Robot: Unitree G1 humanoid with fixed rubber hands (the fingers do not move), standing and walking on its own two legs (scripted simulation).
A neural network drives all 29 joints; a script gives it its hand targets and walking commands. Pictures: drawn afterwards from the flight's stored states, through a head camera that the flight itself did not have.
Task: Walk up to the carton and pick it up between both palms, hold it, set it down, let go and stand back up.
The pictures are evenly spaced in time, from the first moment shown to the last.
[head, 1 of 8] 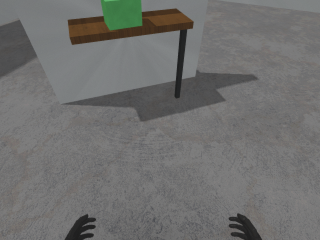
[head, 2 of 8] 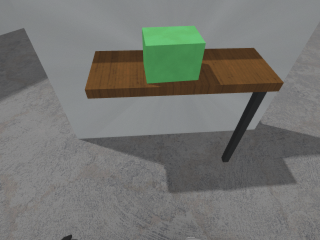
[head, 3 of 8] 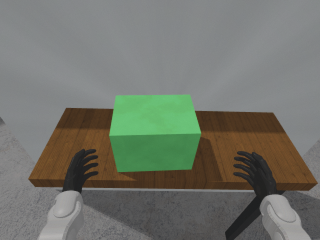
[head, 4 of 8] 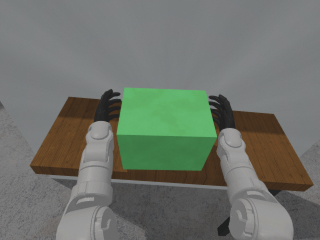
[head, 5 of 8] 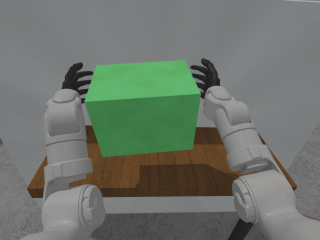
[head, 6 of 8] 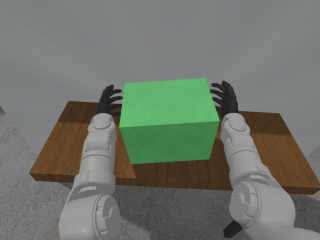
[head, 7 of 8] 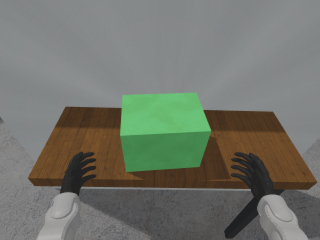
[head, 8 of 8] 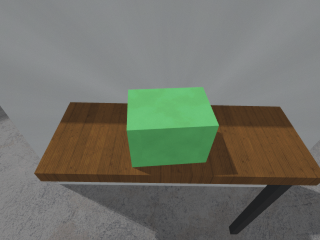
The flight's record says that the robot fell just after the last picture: no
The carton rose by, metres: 0.22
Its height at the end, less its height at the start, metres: +0.00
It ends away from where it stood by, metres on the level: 0.02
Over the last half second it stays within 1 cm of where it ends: yes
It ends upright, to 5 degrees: yes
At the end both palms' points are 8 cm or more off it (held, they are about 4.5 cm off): yes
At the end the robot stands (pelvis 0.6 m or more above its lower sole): yes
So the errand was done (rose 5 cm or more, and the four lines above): yes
